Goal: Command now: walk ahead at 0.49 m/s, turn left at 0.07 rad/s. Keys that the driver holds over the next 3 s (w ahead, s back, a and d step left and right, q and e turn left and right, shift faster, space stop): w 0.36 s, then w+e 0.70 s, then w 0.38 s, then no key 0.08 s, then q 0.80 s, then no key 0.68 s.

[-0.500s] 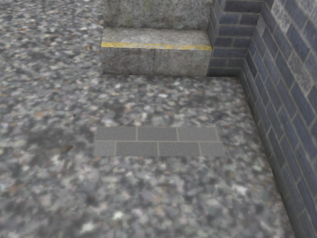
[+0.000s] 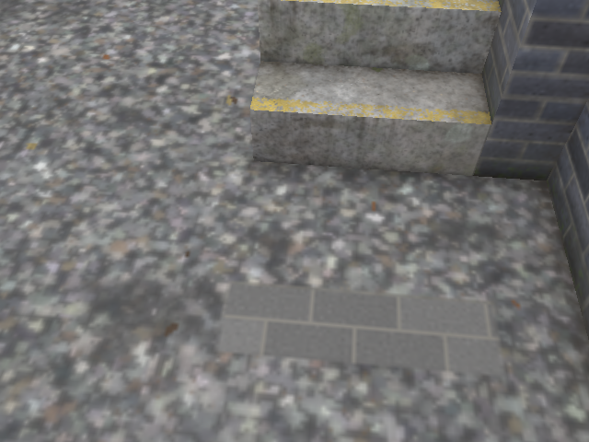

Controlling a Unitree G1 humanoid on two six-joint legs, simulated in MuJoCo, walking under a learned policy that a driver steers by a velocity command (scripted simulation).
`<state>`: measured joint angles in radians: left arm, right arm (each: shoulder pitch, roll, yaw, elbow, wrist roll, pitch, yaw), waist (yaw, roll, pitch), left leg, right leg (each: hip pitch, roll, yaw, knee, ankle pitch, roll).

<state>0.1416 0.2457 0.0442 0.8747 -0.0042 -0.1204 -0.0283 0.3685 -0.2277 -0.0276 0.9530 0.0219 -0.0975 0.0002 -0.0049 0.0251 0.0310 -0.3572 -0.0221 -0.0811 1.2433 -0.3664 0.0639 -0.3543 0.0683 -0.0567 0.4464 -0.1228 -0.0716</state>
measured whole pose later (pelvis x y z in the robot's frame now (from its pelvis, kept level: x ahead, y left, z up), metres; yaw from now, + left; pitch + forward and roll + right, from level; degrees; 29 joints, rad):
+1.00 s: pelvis +0.55 -0.01 -0.02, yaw -18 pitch +2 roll +1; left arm 0.07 0.25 0.07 0.75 -0.02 -0.05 -0.05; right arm 0.32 -0.26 -0.06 0.93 0.00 -0.06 -0.03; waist -0.02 0.00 0.05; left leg -0.07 0.08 0.18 0.87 -0.49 -0.02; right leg -0.52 0.03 -0.07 0.66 -0.18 -0.13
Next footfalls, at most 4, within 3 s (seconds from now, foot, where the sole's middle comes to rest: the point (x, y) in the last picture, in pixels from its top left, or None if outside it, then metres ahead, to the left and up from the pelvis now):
0.38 left None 0.40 0.15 -0.77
0.96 right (357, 361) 0.66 -0.12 -0.77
1.48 left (328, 238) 1.03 -0.07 -0.77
1.92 right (406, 254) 0.97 -0.28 -0.77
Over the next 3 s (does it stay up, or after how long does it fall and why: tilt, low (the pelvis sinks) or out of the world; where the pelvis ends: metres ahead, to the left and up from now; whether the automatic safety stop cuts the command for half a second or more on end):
stays up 0.93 -0.07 0.01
